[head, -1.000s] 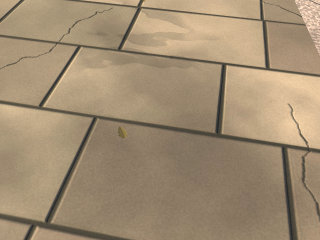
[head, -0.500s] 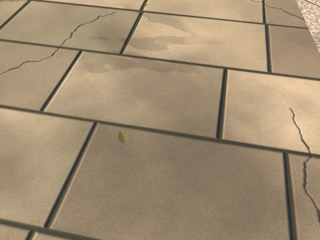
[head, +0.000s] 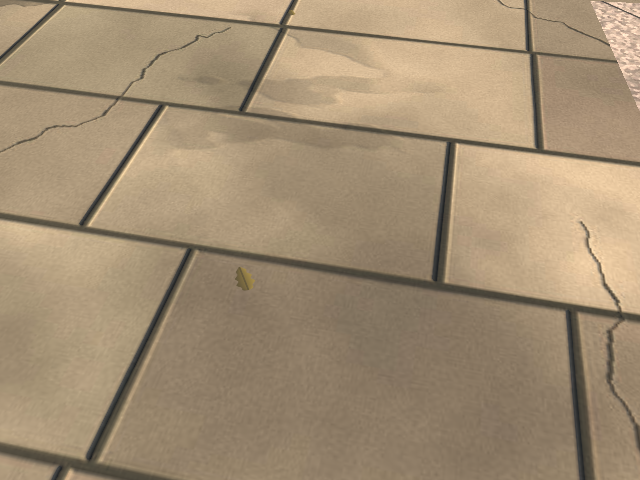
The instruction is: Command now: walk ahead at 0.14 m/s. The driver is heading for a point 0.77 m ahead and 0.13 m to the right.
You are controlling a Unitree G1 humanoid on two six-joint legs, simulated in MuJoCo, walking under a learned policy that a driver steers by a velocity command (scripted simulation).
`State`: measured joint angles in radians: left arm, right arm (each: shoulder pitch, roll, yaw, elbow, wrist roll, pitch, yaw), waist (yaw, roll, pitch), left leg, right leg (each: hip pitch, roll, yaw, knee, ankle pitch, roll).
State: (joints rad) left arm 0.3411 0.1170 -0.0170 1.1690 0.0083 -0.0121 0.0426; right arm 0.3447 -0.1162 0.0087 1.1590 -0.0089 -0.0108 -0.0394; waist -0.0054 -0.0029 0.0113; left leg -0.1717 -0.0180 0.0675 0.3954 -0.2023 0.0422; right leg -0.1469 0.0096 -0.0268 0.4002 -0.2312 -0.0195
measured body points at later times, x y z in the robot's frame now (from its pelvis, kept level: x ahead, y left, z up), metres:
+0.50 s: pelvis +0.14 -0.04 +0.00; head +0.15 -0.05 +0.45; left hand +0.01 +0.17 -0.14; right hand +0.24 -0.27 -0.15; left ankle +0.21 +0.09 -0.68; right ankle +0.03 -0.11 -0.74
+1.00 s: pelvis +0.42 +0.00 +0.00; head +0.44 +0.01 +0.45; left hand +0.53 +0.23 -0.15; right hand +0.35 -0.23 -0.15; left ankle +0.38 +0.05 -0.74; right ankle +0.51 -0.16 -0.67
